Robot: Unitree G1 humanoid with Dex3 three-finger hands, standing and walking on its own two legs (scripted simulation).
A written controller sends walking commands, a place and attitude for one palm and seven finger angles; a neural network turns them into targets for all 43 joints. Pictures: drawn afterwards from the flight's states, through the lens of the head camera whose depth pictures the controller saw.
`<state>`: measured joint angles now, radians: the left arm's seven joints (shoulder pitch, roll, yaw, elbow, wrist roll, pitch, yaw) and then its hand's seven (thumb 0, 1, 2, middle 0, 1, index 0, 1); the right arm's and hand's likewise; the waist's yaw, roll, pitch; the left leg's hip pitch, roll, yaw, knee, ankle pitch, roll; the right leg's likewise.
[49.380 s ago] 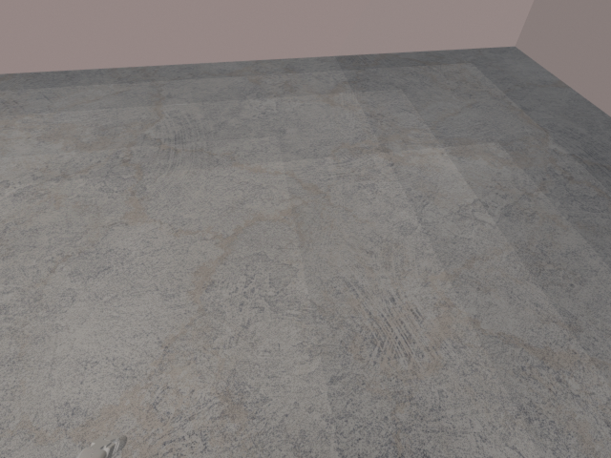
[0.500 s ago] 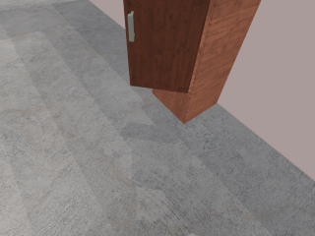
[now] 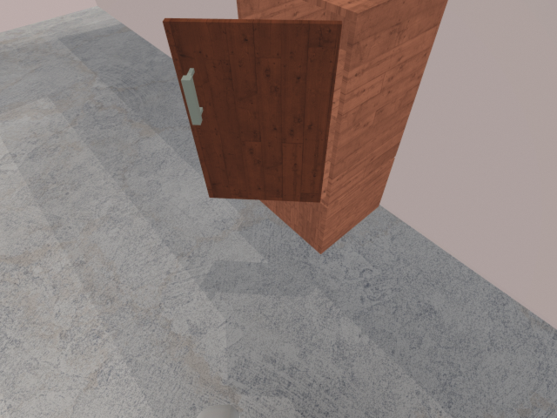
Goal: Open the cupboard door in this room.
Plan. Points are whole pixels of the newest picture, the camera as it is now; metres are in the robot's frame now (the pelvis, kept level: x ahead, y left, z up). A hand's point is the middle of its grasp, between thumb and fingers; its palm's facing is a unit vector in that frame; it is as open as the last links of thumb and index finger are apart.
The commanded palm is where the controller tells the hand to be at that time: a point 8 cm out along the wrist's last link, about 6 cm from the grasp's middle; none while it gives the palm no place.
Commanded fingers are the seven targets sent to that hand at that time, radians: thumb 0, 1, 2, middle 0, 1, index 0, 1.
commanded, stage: take the last steps up to it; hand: left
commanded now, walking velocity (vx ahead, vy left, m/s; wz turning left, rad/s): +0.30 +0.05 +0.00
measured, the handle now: (194, 96) +0.83 +0.25 +0.00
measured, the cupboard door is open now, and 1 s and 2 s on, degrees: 45 45 45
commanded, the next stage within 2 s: come to a stop and stand still in 0.48 s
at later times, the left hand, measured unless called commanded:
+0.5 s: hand (150, 369) +0.22 +0.25 -0.17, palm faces +0.02 -0.98 -0.18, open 7.3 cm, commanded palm none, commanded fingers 0.00 0.90 0.90 -0.20 -0.30 -0.20 -0.30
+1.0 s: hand (182, 303) +0.35 +0.22 -0.18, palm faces +0.03 -0.98 -0.20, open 7.4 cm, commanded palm none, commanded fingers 0.00 0.90 0.90 -0.20 -0.30 -0.20 -0.30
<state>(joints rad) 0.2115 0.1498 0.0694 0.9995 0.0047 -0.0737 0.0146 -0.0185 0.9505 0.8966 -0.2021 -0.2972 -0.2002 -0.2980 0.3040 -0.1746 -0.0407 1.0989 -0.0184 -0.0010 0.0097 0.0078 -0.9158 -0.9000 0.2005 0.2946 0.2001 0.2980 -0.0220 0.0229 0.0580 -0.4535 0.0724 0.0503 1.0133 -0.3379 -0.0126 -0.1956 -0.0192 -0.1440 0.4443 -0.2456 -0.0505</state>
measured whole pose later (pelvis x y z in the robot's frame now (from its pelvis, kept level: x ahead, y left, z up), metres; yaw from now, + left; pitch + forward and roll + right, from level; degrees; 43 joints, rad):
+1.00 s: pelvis +0.27 +0.04 -0.01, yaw -2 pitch +0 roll +1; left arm 0.15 0.17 0.05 1.02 0.01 0.03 0.03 0.00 0.91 0.90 -0.20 -0.30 -0.20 -0.30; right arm 0.25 -0.15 -0.03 1.07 -0.02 0.03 -0.04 0.00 -0.91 -0.90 0.20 0.29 0.20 0.30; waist 0.00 -0.03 0.05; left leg -0.15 0.02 0.12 0.53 -0.39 0.00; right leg -0.28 -0.05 -0.08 0.60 -0.34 -0.01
